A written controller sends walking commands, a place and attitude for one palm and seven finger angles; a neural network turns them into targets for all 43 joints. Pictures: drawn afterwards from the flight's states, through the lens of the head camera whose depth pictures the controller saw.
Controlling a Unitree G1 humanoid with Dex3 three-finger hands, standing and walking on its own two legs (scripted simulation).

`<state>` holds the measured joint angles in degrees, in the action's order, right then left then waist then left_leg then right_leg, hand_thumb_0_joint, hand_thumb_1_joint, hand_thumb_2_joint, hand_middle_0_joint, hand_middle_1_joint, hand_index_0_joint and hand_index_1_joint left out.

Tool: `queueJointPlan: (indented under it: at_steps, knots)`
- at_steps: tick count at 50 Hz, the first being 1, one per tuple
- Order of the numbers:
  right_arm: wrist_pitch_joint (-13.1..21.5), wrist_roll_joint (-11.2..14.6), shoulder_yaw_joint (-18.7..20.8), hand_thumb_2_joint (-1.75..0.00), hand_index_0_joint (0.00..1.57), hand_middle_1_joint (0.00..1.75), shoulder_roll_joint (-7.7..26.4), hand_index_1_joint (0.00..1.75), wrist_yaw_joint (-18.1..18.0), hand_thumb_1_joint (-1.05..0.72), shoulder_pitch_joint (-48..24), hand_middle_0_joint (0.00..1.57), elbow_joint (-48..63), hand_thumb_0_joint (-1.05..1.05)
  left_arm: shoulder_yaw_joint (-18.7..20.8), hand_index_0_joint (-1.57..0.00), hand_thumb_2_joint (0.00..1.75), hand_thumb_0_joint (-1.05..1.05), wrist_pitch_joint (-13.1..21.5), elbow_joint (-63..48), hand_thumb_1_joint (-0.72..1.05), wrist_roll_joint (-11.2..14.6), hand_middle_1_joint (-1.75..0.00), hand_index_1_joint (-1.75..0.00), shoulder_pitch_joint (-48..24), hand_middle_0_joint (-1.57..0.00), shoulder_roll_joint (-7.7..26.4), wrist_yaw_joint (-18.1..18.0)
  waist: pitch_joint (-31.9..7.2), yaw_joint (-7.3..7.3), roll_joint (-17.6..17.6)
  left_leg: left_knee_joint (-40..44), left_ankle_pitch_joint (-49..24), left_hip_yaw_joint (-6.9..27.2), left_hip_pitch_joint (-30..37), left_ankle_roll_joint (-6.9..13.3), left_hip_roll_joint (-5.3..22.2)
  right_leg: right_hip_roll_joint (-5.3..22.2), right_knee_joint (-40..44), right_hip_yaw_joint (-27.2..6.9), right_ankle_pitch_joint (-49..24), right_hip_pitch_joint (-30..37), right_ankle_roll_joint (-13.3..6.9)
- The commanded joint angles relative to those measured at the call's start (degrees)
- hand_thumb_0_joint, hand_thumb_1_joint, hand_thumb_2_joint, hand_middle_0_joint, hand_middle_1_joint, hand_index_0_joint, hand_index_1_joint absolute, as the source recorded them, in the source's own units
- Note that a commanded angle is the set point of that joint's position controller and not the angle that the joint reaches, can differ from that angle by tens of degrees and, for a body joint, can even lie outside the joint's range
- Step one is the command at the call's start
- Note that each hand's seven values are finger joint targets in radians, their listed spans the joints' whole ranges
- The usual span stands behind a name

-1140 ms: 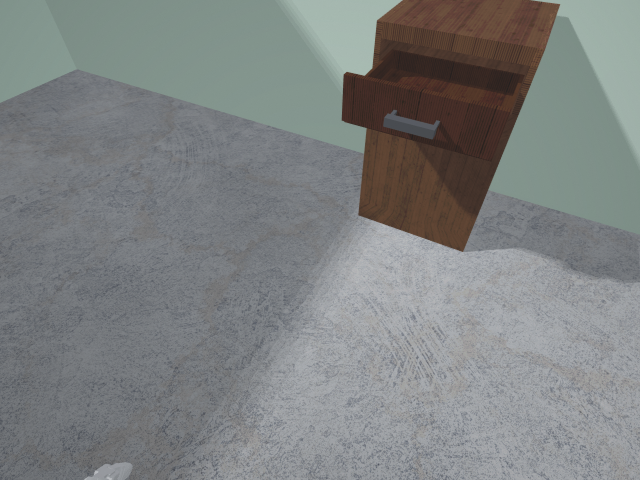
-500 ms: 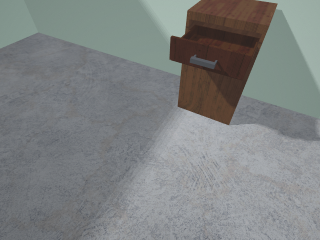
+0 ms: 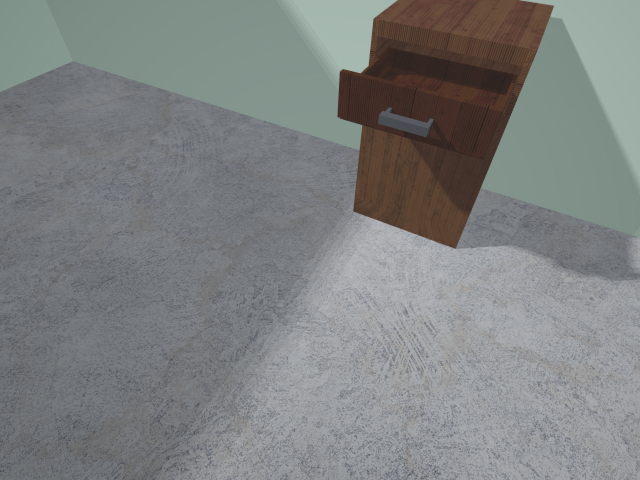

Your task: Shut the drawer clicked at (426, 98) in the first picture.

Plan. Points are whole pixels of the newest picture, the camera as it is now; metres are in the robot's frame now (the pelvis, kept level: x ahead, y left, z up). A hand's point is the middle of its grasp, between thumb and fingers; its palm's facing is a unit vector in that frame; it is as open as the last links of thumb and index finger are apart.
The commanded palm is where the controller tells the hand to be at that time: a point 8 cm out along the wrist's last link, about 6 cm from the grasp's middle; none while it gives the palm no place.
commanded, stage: look at it before walking up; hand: left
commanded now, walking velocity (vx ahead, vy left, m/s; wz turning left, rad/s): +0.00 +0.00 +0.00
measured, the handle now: (406, 119) +1.00 -0.17 -0.07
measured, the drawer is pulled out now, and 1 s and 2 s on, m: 0.29 0.29 0.29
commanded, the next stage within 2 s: walk to a spot facing it in 0.30 s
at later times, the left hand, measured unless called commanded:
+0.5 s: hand out of the picture +0.07 +0.24 -0.16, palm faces -0.01 -0.95 -0.31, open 7.4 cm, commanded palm none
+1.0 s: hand (252, 405) +0.28 +0.13 -0.20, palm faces -0.20 -0.96 -0.20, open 7.4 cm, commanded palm none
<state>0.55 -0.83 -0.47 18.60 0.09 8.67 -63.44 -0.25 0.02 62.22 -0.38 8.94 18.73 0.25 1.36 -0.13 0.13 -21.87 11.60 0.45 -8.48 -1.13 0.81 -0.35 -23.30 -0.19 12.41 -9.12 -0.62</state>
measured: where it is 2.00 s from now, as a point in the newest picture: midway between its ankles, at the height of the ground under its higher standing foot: (349, 448)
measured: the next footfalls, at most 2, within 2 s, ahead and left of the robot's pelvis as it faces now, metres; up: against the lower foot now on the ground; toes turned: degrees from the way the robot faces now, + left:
right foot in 0.98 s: +0.28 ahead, -0.16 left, +0.00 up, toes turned -19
left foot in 1.44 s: +0.47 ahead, +0.03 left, +0.00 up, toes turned -5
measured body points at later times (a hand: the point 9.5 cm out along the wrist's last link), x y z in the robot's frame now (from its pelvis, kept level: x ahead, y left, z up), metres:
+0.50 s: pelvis +0.01 +0.00 +0.00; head +0.01 +0.00 +0.45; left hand +0.07 +0.29 -0.14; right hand +0.08 -0.28 -0.14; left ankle +0.00 +0.13 -0.74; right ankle +0.00 -0.11 -0.74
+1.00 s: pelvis +0.16 -0.04 -0.03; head +0.20 -0.05 +0.41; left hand +0.29 +0.18 -0.18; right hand -0.02 -0.22 -0.17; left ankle +0.01 +0.13 -0.73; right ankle +0.25 -0.14 -0.75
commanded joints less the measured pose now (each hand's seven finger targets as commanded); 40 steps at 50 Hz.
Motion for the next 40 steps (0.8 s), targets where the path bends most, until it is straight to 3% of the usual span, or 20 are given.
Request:
queueJointPlan:
  at_steps: [1,14,20,21,22,23,25,28,30,31,32,33,34,35,37,38,40]
  knots:
    - [1.6,0.3,2.5,-0.90,0.20,0.30,11.3,0.30,-1.0,-0.90,-2.6,0.20,3.2,0.00,2.2,-0.20,0.90,0.00,1.5,-3.6,0.90,-0.2,-0.30,-0.30,-1.9,-0.20,11.7,-0.9,-2.8,-0.01,0.0,3.7,-6.7,5.1,0.3,2.3,5.9,7.0,4.5,-6.6,-6.2,0.2,-1.3]
    - [1.5,0.4,2.4,-0.90,0.20,0.30,11.1,0.30,-1.0,-0.90,-2.7,0.20,3.1,0.00,2.1,-0.20,0.90,0.00,1.5,-3.3,0.90,-0.3,-0.30,-0.30,-1.4,-0.20,11.5,-0.9,-1.9,0.01,0.2,4.0,-7.0,5.1,0.6,2.3,5.8,7.1,5.3,-6.8,-6.6,0.1,-1.3]
    - [1.6,0.4,2.4,-0.90,0.20,0.30,11.3,0.30,-1.1,-0.90,-2.8,0.20,2.9,0.00,2.2,-0.20,0.90,0.00,1.7,-3.4,0.90,-0.2,-0.30,-0.30,-1.5,-0.20,11.6,-1.0,-3.7,0.06,0.5,3.6,-9.9,4.8,1.8,2.1,6.0,7.3,4.6,-6.5,-10.9,1.8,-1.4]
    - [1.1,0.2,1.4,-0.90,0.20,0.30,6.8,0.30,-1.0,-0.90,-1.1,0.20,1.9,0.00,1.4,-0.20,0.90,0.00,1.1,-2.3,0.90,-0.1,-0.30,-0.30,0.8,-0.20,7.1,-1.2,-4.3,0.01,0.8,2.9,-6.8,3.7,2.0,1.5,5.9,7.1,4.7,-6.4,-7.1,1.9,-0.9]
    - [0.7,-0.1,0.9,-0.90,0.20,0.30,4.4,0.30,-0.8,-0.90,0.9,0.20,1.3,0.00,0.9,-0.20,0.90,0.00,0.4,-1.6,0.90,-0.3,-0.30,-0.30,3.0,-0.20,4.8,-1.1,-3.4,-0.08,0.7,2.1,0.0,2.7,1.4,1.3,5.2,6.6,4.5,-6.9,1.3,0.7,-0.9]
    - [0.5,-0.2,1.0,-0.90,0.20,0.30,4.0,0.30,-0.7,-0.90,2.3,0.20,1.3,0.00,1.0,-0.20,0.90,0.00,0.1,-1.4,0.90,-0.5,-0.30,-0.30,4.3,-0.20,4.9,-0.8,-2.6,-0.29,1.3,1.3,6.7,2.3,0.2,1.6,4.8,6.3,4.9,-8.0,9.1,-0.2,-1.5]
    - [0.3,-0.6,1.4,-0.90,0.20,0.30,4.4,0.30,-0.5,-0.90,2.9,0.20,1.6,0.00,1.7,-0.20,0.90,0.00,-0.4,-1.9,0.90,-0.7,-0.30,-0.30,5.4,-0.20,5.8,-0.2,2.4,-0.58,2.8,0.2,16.8,1.4,-5.0,1.7,3.6,6.3,6.5,-11.0,20.5,-3.2,-2.8]
    - [0.6,-0.7,2.1,-0.90,0.20,0.30,3.8,0.30,-0.3,-0.90,4.2,0.20,2.8,0.00,2.8,-0.20,0.90,0.00,-0.4,-2.6,0.90,-0.8,-0.30,-0.30,7.7,-0.20,6.5,0.2,7.0,-0.65,5.1,-5.4,19.3,-1.1,-9.5,1.7,2.3,7.4,7.5,-15.8,26.2,-5.8,-5.8]
    - [1.4,-0.6,2.4,-0.90,0.20,0.30,2.8,0.30,-0.5,-0.90,6.3,0.20,3.2,0.00,3.4,-0.20,0.90,0.00,0.1,-3.2,0.90,-0.6,-0.30,-0.30,8.6,-0.20,5.7,0.2,7.8,0.09,4.9,-7.2,16.7,-2.1,-8.2,1.9,2.2,8.1,6.1,-17.4,23.6,-7.7,-7.4]
    - [1.9,-0.4,2.4,-0.90,0.20,0.30,2.4,0.30,-0.6,-0.90,7.8,0.20,3.0,0.00,3.5,-0.20,0.90,0.00,0.4,-3.5,0.90,-0.5,-0.30,-0.30,8.6,-0.20,5.1,0.2,7.6,0.89,3.6,-6.3,15.4,-1.7,-5.7,2.2,2.8,7.3,3.7,-16.5,19.9,-9.4,-7.5]
    - [2.3,-0.4,2.7,-0.90,0.20,0.30,2.5,0.30,-0.8,-0.90,10.3,0.20,2.6,0.00,3.5,-0.20,0.90,0.00,0.7,-4.1,0.90,-0.5,-0.30,-0.30,7.7,-0.20,3.9,0.3,7.1,2.07,1.5,-3.3,14.7,0.9,-1.5,3.3,4.7,5.0,-1.3,-13.6,15.8,-12.6,-6.7]
    - [2.7,-0.4,3.5,-0.90,0.20,0.30,4.2,0.30,-1.0,-0.90,14.2,0.20,1.6,0.00,3.4,-0.20,0.90,0.00,0.9,-5.3,0.90,-0.5,-0.30,-0.30,5.9,-0.20,2.1,0.6,6.8,3.80,-5.4,2.0,14.6,8.0,5.2,5.8,10.0,0.5,-10.9,-7.8,13.0,-19.7,-4.9]
    - [3.0,-0.8,4.4,-0.90,0.20,0.30,6.8,0.30,-1.4,-0.90,19.7,0.20,0.3,0.00,3.1,-0.20,0.90,0.00,1.3,-7.2,0.90,-0.7,-0.30,-0.30,2.3,-0.20,-0.6,0.7,7.8,5.96,-14.4,9.6,13.7,18.7,10.9,9.8,18.8,-3.0,-24.2,0.7,14.3,-28.6,-2.8]
    - [3.4,-0.7,4.4,-0.90,0.20,0.30,5.9,0.30,-1.7,-0.90,23.3,0.20,-0.5,0.00,3.1,-0.20,0.90,0.00,1.7,-9.5,0.90,-1.0,-0.30,-0.30,-2.1,-0.20,-0.4,0.5,10.3,7.08,-12.3,11.7,4.1,21.9,13.8,12.5,23.3,0.3,-32.8,-0.7,17.6,-35.9,-2.1]
    - [4.4,-0.6,3.4,-0.90,0.20,0.30,1.9,0.30,-2.3,-0.90,23.0,0.20,-0.3,0.00,3.6,-0.20,0.90,0.00,2.2,-9.2,0.90,-1.0,-0.30,-0.30,-1.3,-0.20,-1.0,0.7,9.6,5.18,-5.9,8.4,-15.5,15.2,16.2,13.2,22.9,4.3,-38.6,-2.4,14.3,-38.6,-1.6]
    - [4.6,-0.5,3.5,-0.90,0.20,0.30,1.1,0.30,-2.3,-0.90,22.0,0.20,-0.2,0.00,3.6,-0.20,0.90,0.00,2.3,-8.8,0.90,-1.0,-0.30,-0.30,-1.1,-0.20,-1.5,1.1,8.6,4.36,-3.3,7.3,-19.9,11.7,16.3,12.8,22.0,5.3,-37.9,-1.5,13.5,-37.6,-1.7]
    - [4.9,-0.8,3.7,-0.90,0.20,0.30,1.1,0.30,-2.4,-0.90,19.2,0.20,0.4,0.00,3.4,-0.20,0.90,0.00,1.7,-9.1,0.90,-0.8,-0.30,-0.30,-0.4,-0.20,-4.1,1.7,8.2,2.41,-6.1,8.2,-17.7,4.8,13.6,11.1,19.8,6.3,-32.6,0.6,11.5,-33.5,-1.8]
